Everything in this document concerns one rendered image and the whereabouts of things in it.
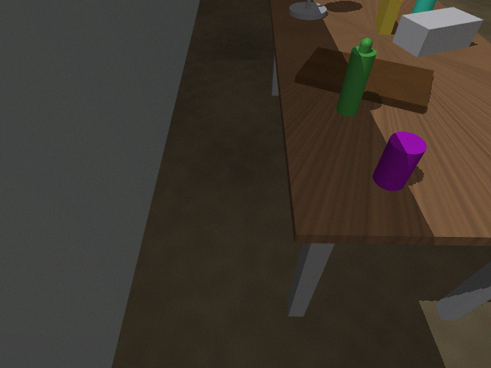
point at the desk lamp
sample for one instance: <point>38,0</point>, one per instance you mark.
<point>307,10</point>

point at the table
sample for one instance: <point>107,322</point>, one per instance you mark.
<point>331,158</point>

